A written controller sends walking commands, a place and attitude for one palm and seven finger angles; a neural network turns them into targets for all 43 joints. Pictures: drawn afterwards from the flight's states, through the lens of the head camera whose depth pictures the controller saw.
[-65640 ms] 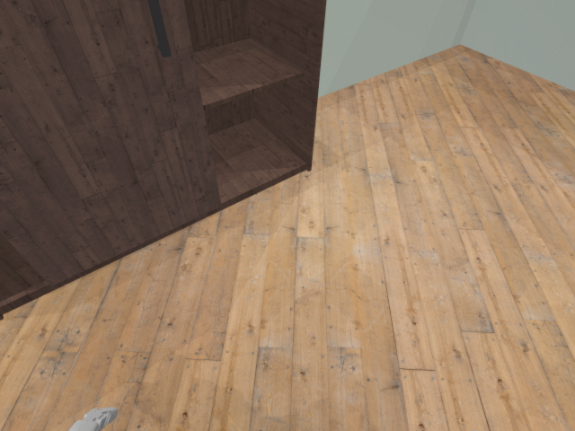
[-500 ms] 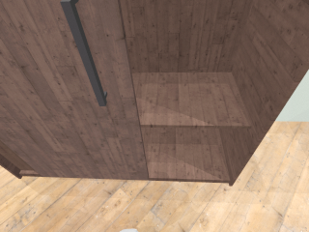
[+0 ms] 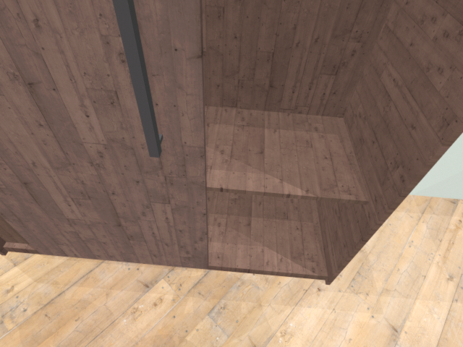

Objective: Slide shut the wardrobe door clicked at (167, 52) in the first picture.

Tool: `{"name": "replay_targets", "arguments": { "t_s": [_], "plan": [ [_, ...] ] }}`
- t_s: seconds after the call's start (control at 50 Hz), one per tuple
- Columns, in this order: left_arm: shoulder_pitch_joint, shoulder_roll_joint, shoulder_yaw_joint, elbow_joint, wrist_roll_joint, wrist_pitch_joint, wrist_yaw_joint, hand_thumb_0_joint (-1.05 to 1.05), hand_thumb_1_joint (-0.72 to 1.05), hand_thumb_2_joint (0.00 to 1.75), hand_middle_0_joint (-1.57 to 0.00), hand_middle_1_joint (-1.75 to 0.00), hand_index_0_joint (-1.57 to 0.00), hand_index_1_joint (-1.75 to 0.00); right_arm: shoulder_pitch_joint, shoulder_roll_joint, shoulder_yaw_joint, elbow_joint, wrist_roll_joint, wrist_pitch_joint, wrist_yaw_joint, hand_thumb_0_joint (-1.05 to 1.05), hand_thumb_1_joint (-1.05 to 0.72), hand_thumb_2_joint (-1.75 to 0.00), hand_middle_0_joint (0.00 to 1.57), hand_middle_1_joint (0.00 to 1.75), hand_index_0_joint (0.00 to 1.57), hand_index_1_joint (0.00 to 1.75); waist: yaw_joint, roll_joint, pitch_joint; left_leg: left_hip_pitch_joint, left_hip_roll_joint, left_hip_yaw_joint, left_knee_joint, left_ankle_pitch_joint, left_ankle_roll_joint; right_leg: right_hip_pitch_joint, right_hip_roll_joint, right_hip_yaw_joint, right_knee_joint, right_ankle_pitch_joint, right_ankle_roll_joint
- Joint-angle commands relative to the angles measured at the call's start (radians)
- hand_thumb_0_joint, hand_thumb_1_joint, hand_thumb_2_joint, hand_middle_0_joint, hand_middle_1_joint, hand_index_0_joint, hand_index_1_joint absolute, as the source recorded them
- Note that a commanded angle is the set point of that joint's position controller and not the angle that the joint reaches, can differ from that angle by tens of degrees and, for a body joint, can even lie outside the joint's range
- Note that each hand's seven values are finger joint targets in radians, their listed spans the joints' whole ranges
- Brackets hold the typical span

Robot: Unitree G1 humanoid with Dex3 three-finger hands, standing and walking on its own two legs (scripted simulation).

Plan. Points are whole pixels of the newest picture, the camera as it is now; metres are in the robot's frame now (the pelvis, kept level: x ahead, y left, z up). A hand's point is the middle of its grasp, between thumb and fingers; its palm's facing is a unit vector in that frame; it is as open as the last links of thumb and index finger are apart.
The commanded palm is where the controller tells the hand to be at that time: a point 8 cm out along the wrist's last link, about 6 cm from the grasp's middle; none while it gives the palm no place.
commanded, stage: come to a stop and stand still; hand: left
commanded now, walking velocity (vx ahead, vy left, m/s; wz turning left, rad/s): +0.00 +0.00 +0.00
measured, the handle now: (145, 84) +0.51 +0.20 +0.19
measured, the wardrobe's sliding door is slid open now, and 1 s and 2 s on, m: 0.53 0.53 0.53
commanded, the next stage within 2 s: look again from close up in 0.44 s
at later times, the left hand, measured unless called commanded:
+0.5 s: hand out of the picture +0.04 +0.19 -0.18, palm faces +0.01 -0.98 -0.19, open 7.3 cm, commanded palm none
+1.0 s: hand out of the picture +0.01 +0.18 -0.18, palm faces +0.02 -0.98 -0.18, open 7.3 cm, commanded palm none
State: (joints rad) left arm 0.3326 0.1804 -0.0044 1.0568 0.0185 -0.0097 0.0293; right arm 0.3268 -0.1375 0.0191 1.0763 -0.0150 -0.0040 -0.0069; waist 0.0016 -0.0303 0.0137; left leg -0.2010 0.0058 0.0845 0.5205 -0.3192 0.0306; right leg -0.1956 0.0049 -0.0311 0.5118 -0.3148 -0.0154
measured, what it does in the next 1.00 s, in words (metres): stands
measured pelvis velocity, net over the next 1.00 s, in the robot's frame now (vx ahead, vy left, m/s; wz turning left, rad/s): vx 0.02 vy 0.02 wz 0.00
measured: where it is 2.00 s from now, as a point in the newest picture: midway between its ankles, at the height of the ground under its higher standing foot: outside the picture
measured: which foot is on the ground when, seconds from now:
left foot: down 0.00-1.00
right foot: down 0.00-1.00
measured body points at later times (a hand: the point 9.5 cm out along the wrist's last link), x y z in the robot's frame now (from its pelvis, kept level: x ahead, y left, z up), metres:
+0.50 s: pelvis +0.03 +0.02 +0.00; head +0.04 +0.03 +0.45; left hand +0.04 +0.25 -0.16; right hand +0.04 -0.21 -0.15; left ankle -0.02 +0.10 -0.74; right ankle -0.03 -0.11 -0.73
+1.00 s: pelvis +0.02 +0.02 +0.00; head +0.03 +0.03 +0.45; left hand +0.01 +0.23 -0.16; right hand +0.01 -0.20 -0.15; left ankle -0.02 +0.10 -0.74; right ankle -0.03 -0.11 -0.74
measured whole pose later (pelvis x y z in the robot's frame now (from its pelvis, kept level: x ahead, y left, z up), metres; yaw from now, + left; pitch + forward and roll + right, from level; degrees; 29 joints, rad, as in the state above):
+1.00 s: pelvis +0.02 +0.02 +0.00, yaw +0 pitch -1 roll +0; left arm 0.31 0.15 -0.01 1.12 0.02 -0.01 0.05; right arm 0.30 -0.14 0.02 1.14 -0.01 -0.02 -0.03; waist 0.00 -0.02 0.02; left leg -0.10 -0.03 0.10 0.42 -0.31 0.05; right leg -0.11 -0.03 -0.02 0.44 -0.31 0.01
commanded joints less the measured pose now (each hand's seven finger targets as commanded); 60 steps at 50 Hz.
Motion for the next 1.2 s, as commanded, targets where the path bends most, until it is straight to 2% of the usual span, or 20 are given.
{"name": "replay_targets", "arguments": {
  "t_s": [0.0, 0.1, 0.2, 0.24, 0.38, 0.52, 0.76, 0.82, 0.94, 1.06, 1.18],
  "plan": [
    [0.034, 0.092, 0.015, -0.027, -0.002, -0.023, 0.010, 0.00, 0.90, 0.90, -0.20, -0.30, -0.20, -0.30, 0.026, -0.115, -0.019, -0.017, 0.006, -0.031, -0.020, 0.00, -0.90, -0.90, 0.20, 0.30, 0.20, 0.30, 0.000, 0.051, 0.019, -0.004, 0.108, -0.096, -0.103, 0.218, 0.031, -0.004, -0.092, 0.086, -0.073, 0.230, -0.033],
    [0.045, 0.084, 0.013, 0.003, -0.002, -0.023, 0.015, 0.00, 0.90, 0.90, -0.20, -0.30, -0.20, -0.30, 0.024, -0.112, -0.017, 0.007, 0.008, -0.034, -0.029, 0.00, -0.90, -0.90, 0.20, 0.30, 0.20, 0.30, -0.002, 0.048, 0.001, 0.034, 0.111, -0.089, -0.085, 0.349, 0.031, 0.019, -0.100, 0.076, -0.054, 0.346, -0.031],
    [0.042, 0.074, 0.012, 0.017, -0.002, -0.018, 0.019, 0.00, 0.90, 0.90, -0.20, -0.30, -0.20, -0.30, 0.021, -0.116, -0.018, 0.020, 0.007, -0.032, -0.036, 0.00, -0.90, -0.90, 0.20, 0.30, 0.20, 0.30, -0.003, 0.047, -0.001, 0.068, 0.118, -0.088, -0.086, 0.450, 0.031, 0.023, -0.097, 0.060, -0.039, 0.378, -0.024],
    [0.034, 0.076, 0.013, 0.018, -0.002, -0.017, 0.019, 0.00, 0.90, 0.90, -0.20, -0.30, -0.20, -0.30, 0.015, -0.111, -0.018, 0.022, 0.008, -0.031, -0.038, 0.00, -0.90, -0.90, 0.20, 0.30, 0.20, 0.30, -0.001, 0.059, 0.017, 0.061, 0.114, -0.088, -0.094, 0.466, 0.031, 0.026, -0.097, 0.059, -0.043, 0.384, -0.023],
    [0.018, 0.078, 0.014, 0.020, -0.003, -0.012, 0.021, 0.00, 0.90, 0.90, -0.20, -0.30, -0.20, -0.30, 0.005, -0.121, -0.018, 0.022, 0.006, -0.030, -0.040, 0.00, -0.90, -0.90, 0.20, 0.30, 0.20, 0.30, 0.000, 0.053, 0.012, 0.079, 0.114, -0.093, -0.114, 0.482, 0.028, 0.042, -0.102, 0.060, -0.048, 0.388, -0.021],
    [0.009, 0.082, 0.013, 0.017, -0.003, -0.007, 0.021, 0.00, 0.90, 0.90, -0.20, -0.30, -0.20, -0.30, 0.007, -0.127, -0.017, 0.025, 0.006, -0.027, -0.038, 0.00, -0.90, -0.90, 0.20, 0.30, 0.20, 0.30, 0.000, 0.028, 0.017, 0.082, 0.113, -0.099, -0.139, 0.439, 0.027, 0.047, -0.104, 0.059, -0.065, 0.352, -0.017],
    [0.025, 0.076, 0.011, 0.024, -0.005, -0.006, 0.021, 0.00, 0.90, 0.90, -0.20, -0.30, -0.20, -0.30, 0.022, -0.116, -0.013, 0.041, 0.007, -0.028, -0.036, 0.00, -0.90, -0.90, 0.20, 0.30, 0.20, 0.30, 0.004, 0.029, 0.033, 0.074, 0.108, -0.102, -0.164, 0.364, 0.029, 0.048, -0.109, 0.064, -0.095, 0.309, -0.017],
    [0.031, 0.073, 0.010, 0.029, -0.005, -0.008, 0.022, 0.00, 0.90, 0.90, -0.20, -0.30, -0.20, -0.30, 0.031, -0.114, -0.013, 0.045, 0.008, -0.030, -0.037, 0.00, -0.90, -0.90, 0.20, 0.30, 0.20, 0.30, 0.000, 0.036, 0.021, 0.095, 0.110, -0.097, -0.164, 0.397, 0.027, 0.047, -0.110, 0.064, -0.095, 0.330, -0.017],
    [0.041, 0.067, 0.009, 0.038, -0.004, -0.009, 0.023, 0.00, 0.90, 0.90, -0.20, -0.30, -0.20, -0.30, 0.040, -0.104, -0.012, 0.049, 0.010, -0.028, -0.038, 0.00, -0.90, -0.90, 0.20, 0.30, 0.20, 0.30, -0.001, 0.039, 0.041, 0.084, 0.109, -0.096, -0.167, 0.389, 0.027, 0.047, -0.109, 0.064, -0.106, 0.330, -0.018],
    [0.056, 0.057, 0.006, 0.046, -0.003, -0.009, 0.023, 0.00, 0.90, 0.90, -0.20, -0.30, -0.20, -0.30, 0.042, -0.102, -0.011, 0.049, 0.010, -0.026, -0.037, 0.00, -0.90, -0.90, 0.20, 0.30, 0.20, 0.30, -0.001, 0.027, 0.070, 0.065, 0.109, -0.097, -0.183, 0.317, 0.025, 0.031, -0.111, 0.072, -0.127, 0.294, -0.018],
    [0.068, 0.054, 0.004, 0.050, -0.003, -0.010, 0.023, 0.00, 0.90, 0.90, -0.20, -0.30, -0.20, -0.30, 0.043, -0.099, -0.010, 0.050, 0.010, -0.027, -0.036, 0.00, -0.90, -0.90, 0.20, 0.30, 0.20, 0.30, 0.001, 0.033, 0.061, 0.071, 0.108, -0.098, -0.187, 0.306, 0.024, 0.031, -0.113, 0.073, -0.135, 0.283, -0.016]
  ]
}}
